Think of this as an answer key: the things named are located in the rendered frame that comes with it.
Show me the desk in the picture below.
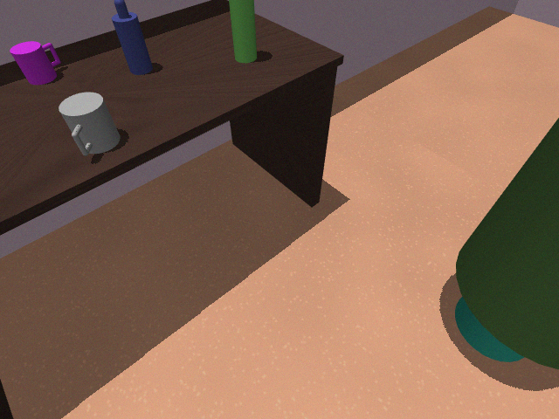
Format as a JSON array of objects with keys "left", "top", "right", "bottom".
[{"left": 0, "top": 0, "right": 344, "bottom": 419}]

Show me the potted plant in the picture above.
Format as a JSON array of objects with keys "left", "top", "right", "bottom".
[{"left": 455, "top": 118, "right": 559, "bottom": 369}]

